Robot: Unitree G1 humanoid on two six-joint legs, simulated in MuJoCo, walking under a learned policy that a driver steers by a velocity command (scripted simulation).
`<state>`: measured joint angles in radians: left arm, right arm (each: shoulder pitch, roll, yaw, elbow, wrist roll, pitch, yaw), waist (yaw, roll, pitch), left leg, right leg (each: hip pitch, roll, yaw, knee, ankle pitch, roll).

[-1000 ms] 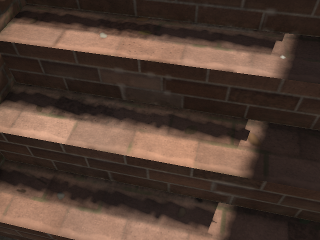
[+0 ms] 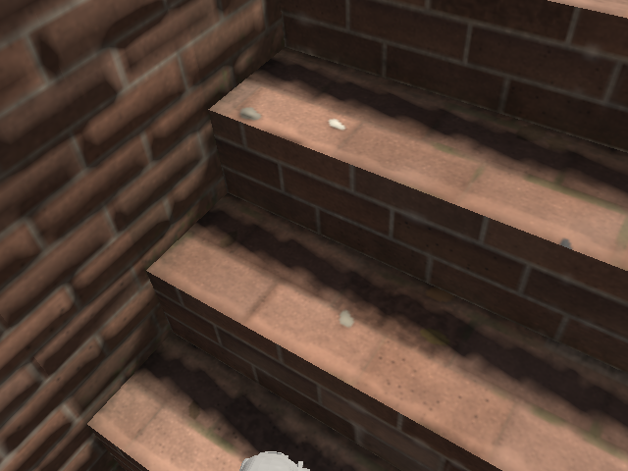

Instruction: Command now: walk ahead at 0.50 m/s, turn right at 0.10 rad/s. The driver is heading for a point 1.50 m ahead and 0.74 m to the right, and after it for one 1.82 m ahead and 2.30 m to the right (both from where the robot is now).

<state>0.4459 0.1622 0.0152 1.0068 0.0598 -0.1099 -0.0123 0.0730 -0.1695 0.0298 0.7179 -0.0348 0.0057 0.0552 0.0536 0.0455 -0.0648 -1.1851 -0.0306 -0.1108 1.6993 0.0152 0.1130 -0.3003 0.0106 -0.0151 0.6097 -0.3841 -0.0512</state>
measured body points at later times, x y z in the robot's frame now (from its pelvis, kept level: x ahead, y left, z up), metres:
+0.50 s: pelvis +0.32 +0.11 +0.16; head +0.32 +0.10 +0.61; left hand +0.46 +0.34 +0.03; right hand +0.30 -0.13 +0.00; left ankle +0.40 +0.22 -0.52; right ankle +0.28 +0.01 -0.26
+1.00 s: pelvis +0.52 +0.02 +0.33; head +0.54 +0.02 +0.78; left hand +0.70 +0.21 +0.19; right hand +0.58 -0.28 +0.24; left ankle +0.50 +0.20 -0.18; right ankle +0.50 -0.06 -0.32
